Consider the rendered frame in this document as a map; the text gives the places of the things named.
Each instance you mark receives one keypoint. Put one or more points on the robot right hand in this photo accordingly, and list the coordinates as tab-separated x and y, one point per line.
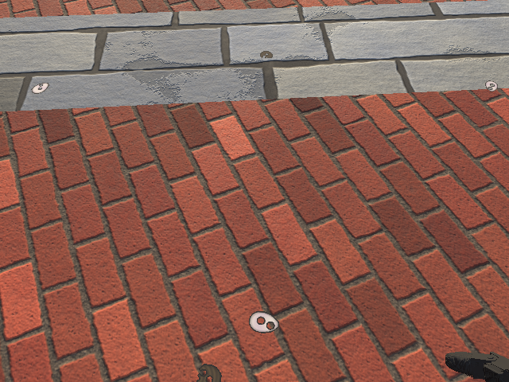
489	367

